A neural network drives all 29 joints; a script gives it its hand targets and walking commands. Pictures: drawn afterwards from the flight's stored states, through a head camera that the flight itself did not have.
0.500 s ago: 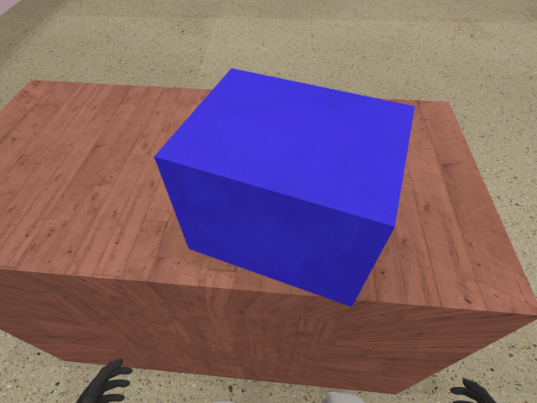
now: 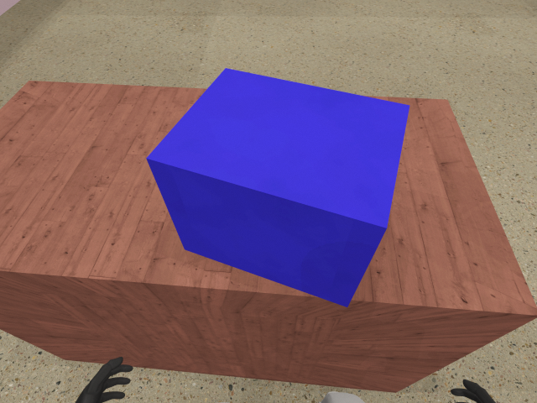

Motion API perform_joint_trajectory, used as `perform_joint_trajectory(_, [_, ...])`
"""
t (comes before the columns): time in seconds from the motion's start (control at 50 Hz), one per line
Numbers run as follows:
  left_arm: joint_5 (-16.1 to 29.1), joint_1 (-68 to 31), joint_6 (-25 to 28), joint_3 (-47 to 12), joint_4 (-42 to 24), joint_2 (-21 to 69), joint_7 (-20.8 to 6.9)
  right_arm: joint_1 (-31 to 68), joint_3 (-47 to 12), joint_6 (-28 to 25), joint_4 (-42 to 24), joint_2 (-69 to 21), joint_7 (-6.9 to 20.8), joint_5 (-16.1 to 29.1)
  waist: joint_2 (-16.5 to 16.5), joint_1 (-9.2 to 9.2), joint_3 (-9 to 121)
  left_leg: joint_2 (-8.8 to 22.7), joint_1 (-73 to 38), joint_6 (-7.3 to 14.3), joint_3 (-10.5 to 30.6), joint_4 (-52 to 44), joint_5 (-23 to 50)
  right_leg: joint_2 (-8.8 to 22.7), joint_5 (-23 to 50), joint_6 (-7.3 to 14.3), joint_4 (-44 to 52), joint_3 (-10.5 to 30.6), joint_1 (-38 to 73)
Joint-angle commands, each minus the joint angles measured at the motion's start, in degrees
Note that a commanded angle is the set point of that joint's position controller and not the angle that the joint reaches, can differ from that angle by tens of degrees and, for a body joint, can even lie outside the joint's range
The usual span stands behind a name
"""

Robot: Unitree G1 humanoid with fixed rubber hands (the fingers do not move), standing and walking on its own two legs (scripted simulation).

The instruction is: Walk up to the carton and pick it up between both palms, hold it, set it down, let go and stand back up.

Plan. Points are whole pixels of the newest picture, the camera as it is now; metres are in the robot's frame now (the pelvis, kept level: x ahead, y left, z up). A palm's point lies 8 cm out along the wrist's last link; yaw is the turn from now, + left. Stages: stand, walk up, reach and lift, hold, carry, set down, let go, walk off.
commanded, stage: walk up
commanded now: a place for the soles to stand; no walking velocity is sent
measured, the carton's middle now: (285, 185) +0.40 +0.00 +0.09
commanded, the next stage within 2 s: reach and lift in 0.06 s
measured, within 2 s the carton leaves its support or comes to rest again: neither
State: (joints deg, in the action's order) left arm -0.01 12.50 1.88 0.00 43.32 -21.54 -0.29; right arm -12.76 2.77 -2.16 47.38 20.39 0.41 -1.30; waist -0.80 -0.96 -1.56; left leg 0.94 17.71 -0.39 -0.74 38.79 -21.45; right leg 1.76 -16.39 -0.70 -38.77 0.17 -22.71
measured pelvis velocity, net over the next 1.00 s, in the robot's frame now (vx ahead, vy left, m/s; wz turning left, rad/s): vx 0.02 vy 0.00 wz -0.01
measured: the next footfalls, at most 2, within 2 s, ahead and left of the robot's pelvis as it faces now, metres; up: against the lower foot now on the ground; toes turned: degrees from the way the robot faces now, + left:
none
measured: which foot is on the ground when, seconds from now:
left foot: down 0.00-1.00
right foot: down 0.00-1.00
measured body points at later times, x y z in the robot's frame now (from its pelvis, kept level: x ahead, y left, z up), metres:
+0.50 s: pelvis +0.00 -0.01 +0.02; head +0.02 +0.01 +0.46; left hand +0.19 +0.27 -0.05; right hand +0.14 -0.31 -0.04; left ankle -0.01 +0.13 -0.72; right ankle +0.04 -0.13 -0.72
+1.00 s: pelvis +0.02 +0.00 +0.02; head +0.03 +0.02 +0.47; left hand +0.20 +0.26 -0.01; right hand +0.16 -0.24 +0.02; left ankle -0.01 +0.13 -0.72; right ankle +0.04 -0.13 -0.72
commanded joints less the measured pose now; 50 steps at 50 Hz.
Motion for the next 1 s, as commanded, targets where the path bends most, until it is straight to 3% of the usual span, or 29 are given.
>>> perform_joint_trajectory(0.0, [-1.5, -1.8, 1.3, 2.8, 0.0, -11.6, 0.5, 3.2, 2.2, -1.1, -3.2, 13.2, -0.7, 0.0, -0.2, 1.33, 6.6, 5.6, -0.5, 4.4, 5.3, -8.8, 7.8, 4.2, 12.5, 5.1, 7.4, 8.5, 8.2])
perform_joint_trajectory(0.04, [-1.4, -3.3, 1.1, 3.2, -0.2, -13.2, 0.3, 1.5, 2.2, -1.1, -2.5, 13.0, -0.7, 0.5, -3.0, 0.54, 6.0, 4.7, -1.1, 3.9, 3.9, -8.0, 7.5, 4.3, 11.6, 5.2, 7.0, 6.8, 7.5])
perform_joint_trajectory(0.06, [-1.2, -19.1, -9.5, 3.7, -11.1, -10.2, 2.2, 13.5, 10.8, -11.3, 5.3, 4.3, 0.9, -5.9, 3.1, -0.13, -3.5, 2.4, 18.6, -0.9, -2.6, -13.0, -8.7, -4.1, -0.9, 2.7, 1.6, -4.7, 16.2])
perform_joint_trajectory(0.08, [-0.6, -15.3, -14.5, 3.6, -13.8, -8.2, 3.0, 12.1, 12.8, -13.0, 6.1, 8.7, 2.3, -5.5, 9.1, -0.91, -2.8, 7.0, 27.8, 1.8, -0.2, -17.0, -15.5, -7.4, 3.2, 1.9, -3.7, -6.7, 26.3])
perform_joint_trajectory(0.1, [-1.5, -13.2, -15.4, 3.9, -15.8, -6.9, 2.1, 11.1, 12.0, -13.6, 6.8, 10.2, 2.3, -5.0, 7.3, -0.53, -1.5, 6.6, 28.6, 3.0, -2.0, -16.8, -8.8, -7.6, 8.4, 1.6, -4.2, -7.4, 31.8])
perform_joint_trajectory(0.18, [0.3, -14.5, -17.9, 4.7, -23.1, -7.9, 1.2, 7.2, 8.2, -14.3, 0.2, 7.9, 1.2, -2.1, -3.6, -0.85, 5.2, 0.5, 7.5, 1.4, -4.3, -8.8, 3.2, -2.8, 8.9, 2.6, 4.0, -3.3, 19.5])
perform_joint_trajectory(0.2, [0.1, -12.1, -17.7, 4.0, -26.1, -7.9, 1.5, 5.9, 7.7, -14.5, -2.2, 7.4, 1.2, -1.7, -2.3, -1.39, 7.8, 0.6, 2.7, 0.6, -4.0, -8.9, 5.8, -2.7, 10.3, 2.5, 5.6, -3.6, 19.5])
perform_joint_trajectory(0.26, [-1.8, -5.5, -18.3, 7.5, -24.6, -8.6, -0.1, 3.0, 6.2, -14.6, -6.0, 6.8, -0.3, -0.1, -5.0, 2.18, 6.9, -0.9, 0.0, 1.6, -4.5, -10.1, 13.3, -3.0, 20.5, 1.1, 8.6, -3.1, 24.7])
perform_joint_trajectory(0.28, [-0.8, -6.1, -18.3, 10.0, -25.1, -9.2, -0.5, 2.6, 6.2, -13.9, -10.0, 5.6, -0.4, -0.1, -9.4, 2.07, 6.4, -2.1, -0.5, 2.3, -5.0, -11.1, 11.4, -2.7, 19.5, 0.3, 9.7, -1.9, 23.5])
perform_joint_trajectory(0.36, [-2.6, -1.8, -18.1, 11.6, -26.4, -9.7, -1.6, -3.8, 5.1, -11.4, -10.7, 4.3, -2.2, 1.7, -6.6, 2.80, 4.7, -2.5, -2.5, 1.3, -6.4, -14.2, 13.1, -2.6, 23.3, -1.1, 11.9, -0.6, 29.3])
perform_joint_trajectory(0.38, [-1.5, -3.4, -17.6, 12.5, -28.0, -10.5, -1.6, -2.1, 3.8, -11.0, -14.1, 2.5, -2.4, 2.4, -6.6, 3.83, 1.2, -3.2, -2.5, 1.5, -6.3, -15.9, 11.6, -1.4, 19.5, -1.0, 14.5, 1.2, 27.6])
perform_joint_trajectory(0.4, [-1.9, -3.1, -17.7, 12.1, -29.5, -10.2, -1.6, -3.5, 4.1, -10.9, -16.4, 1.8, -2.6, 3.0, -3.5, 3.58, 1.2, -3.1, -3.8, 1.2, -6.5, -17.3, 13.0, -1.7, 19.6, -0.6, 16.1, 1.2, 29.2])
perform_joint_trajectory(0.42, [-0.3, -4.0, -17.4, 11.9, -31.3, -10.6, -1.4, -3.8, 4.4, -10.4, -19.3, 1.0, -2.6, 3.2, -5.2, 3.34, 1.2, -3.6, -5.9, 1.1, -6.8, -17.7, 12.8, -1.8, 19.1, -0.9, 17.0, 1.6, 26.9])
perform_joint_trajectory(0.46, [-0.7, -3.9, -17.5, 12.0, -31.4, -11.4, -1.8, -5.5, 3.5, -8.6, -19.7, -1.2, -3.2, 2.1, -3.7, 3.82, -3.2, -3.2, -5.1, 1.4, -7.6, -20.1, 10.2, -1.7, 12.7, -0.7, 19.1, 2.5, 26.6])
perform_joint_trajectory(0.48, [0.5, -2.9, -17.1, 11.8, -31.7, -11.4, -2.0, -5.2, 2.7, -7.9, -24.3, -1.5, -3.3, 3.2, -2.4, 4.56, -1.4, -2.9, -4.2, 1.8, -7.6, -20.9, 9.7, -1.7, 10.2, -0.3, 19.8, 2.0, 27.9])
perform_joint_trajectory(0.54, [3.6, -2.9, -16.4, 10.0, -36.2, -11.3, -2.1, -7.2, 3.7, -5.3, -30.6, -2.9, -4.2, 3.0, -3.9, 3.08, -3.9, -2.4, -5.4, 1.6, -8.0, -23.1, 7.8, -2.3, 5.7, 0.1, 21.2, 1.3, 26.7])
perform_joint_trajectory(0.58, [2.9, -0.6, -17.4, 10.4, -36.2, -11.6, -2.4, -10.0, 4.3, -3.1, -33.2, -3.1, -4.7, 3.2, -0.5, 4.31, -3.6, -2.2, -3.7, 1.6, -9.1, -24.0, 8.0, -2.8, 7.7, 0.3, 21.0, 0.8, 30.5])
perform_joint_trajectory(0.6, [3.8, -0.5, -16.9, 9.8, -38.5, -11.1, -2.0, -11.1, 3.7, -2.5, -31.9, -4.0, -4.4, 4.6, 1.4, 3.18, -2.1, -1.3, -1.6, 0.9, -7.7, -23.9, 8.4, -2.5, 9.1, 0.7, 20.2, 1.4, 31.4])
perform_joint_trajectory(0.62, [4.7, -0.2, -16.0, 11.1, -39.8, -11.5, -2.1, -10.2, 4.2, -2.9, -36.5, -3.5, -4.6, 4.3, 1.8, 4.17, -0.2, -1.7, -2.5, 1.2, -8.1, -23.6, 10.3, -2.1, 10.4, 0.8, 20.0, 1.4, 30.7])
perform_joint_trajectory(0.68, [5.5, 2.4, -14.0, 8.5, -40.8, -11.6, -2.7, -11.5, 5.6, -2.6, -39.7, -3.4, -5.8, 4.2, -1.0, 3.63, -0.9, -0.6, -2.7, 0.8, -7.3, -24.7, 9.7, -3.4, 11.9, 1.1, 20.2, 0.4, 33.7])
perform_joint_trajectory(0.76, [7.3, 2.9, -12.6, 10.0, -46.2, -13.6, -3.2, -14.0, 3.4, -0.6, -45.3, -7.6, -6.7, 5.3, 3.0, 3.71, 1.0, -0.9, -2.9, 1.1, -8.2, -24.5, 11.0, -1.5, 12.4, 0.7, 21.5, 1.7, 33.6])
perform_joint_trajectory(0.8, [8.9, 5.2, -13.4, 9.3, -46.4, -13.1, -3.8, -16.2, 4.2, 1.4, -46.9, -6.6, -7.4, 6.2, 1.7, 2.30, -1.4, -0.6, -3.7, 0.7, -7.3, -25.0, 10.9, -2.7, 13.2, 0.3, 21.4, 1.0, 33.9])
perform_joint_trajectory(0.82, [8.9, 5.4, -12.6, 10.4, -46.9, -14.8, -4.4, -14.9, 2.7, 1.6, -51.1, -9.6, -7.9, 6.8, 2.6, 5.09, -0.5, -1.6, -2.1, 1.4, -8.3, -23.9, 11.4, -1.1, 13.0, 0.2, 21.9, 2.3, 32.7])
perform_joint_trajectory(0.86, [10.6, 6.3, -11.0, 10.6, -47.0, -15.2, -5.5, -18.1, 2.0, 2.1, -53.0, -10.0, -9.0, 7.3, -0.5, 3.37, -0.6, -0.9, -4.3, 1.4, -7.2, -23.8, 12.0, -1.4, 14.2, -0.4, 22.1, 2.4, 32.4])
perform_joint_trajectory(0.88, [10.3, 5.6, -11.7, 11.1, -45.2, -15.4, -5.6, -17.0, 2.0, 3.4, -53.2, -10.7, -9.4, 6.5, -0.4, 4.55, -2.0, -0.7, -4.5, 1.4, -7.4, -23.7, 11.6, -1.3, 14.0, -0.4, 22.6, 2.3, 31.5])
perform_joint_trajectory(0.9, [11.4, 6.2, -11.6, 10.4, -47.5, -16.2, -5.9, -18.1, 1.9, 4.3, -54.6, -9.8, -10.1, 6.9, -0.4, 2.48, -2.6, -0.5, -5.0, 1.3, -7.5, -24.5, 11.8, -1.3, 12.9, -0.4, 23.3, 2.6, 30.2])
perform_joint_trajectory(0.92, [10.9, 6.8, -11.8, 12.1, -50.1, -16.0, -5.9, -19.0, 1.0, 5.1, -56.1, -9.7, -9.9, 7.7, 2.8, 4.17, -2.3, -0.7, -4.8, 1.4, -7.9, -24.3, 14.1, -1.1, 14.8, -0.1, 22.5, 2.1, 30.6])
perform_joint_trajectory(0.96, [12.2, 7.5, -10.2, 12.7, -53.0, -15.9, -6.1, -19.8, 0.6, 4.6, -58.9, -10.9, -10.3, 8.2, 4.7, 4.46, 0.6, -1.0, -6.9, 0.3, -6.5, -23.0, 18.6, -0.9, 18.5, 0.3, 22.2, 2.9, 29.3])
perform_joint_trajectory(0.98, [12.5, 7.0, -10.8, 11.9, -53.7, -15.6, -5.5, -19.4, 0.9, 5.3, -59.8, -9.5, -10.5, 8.1, 4.7, 3.05, 0.2, -0.6, -6.0, 0.2, -6.2, -22.3, 18.9, -1.5, 18.4, 0.7, 21.9, 2.4, 30.5])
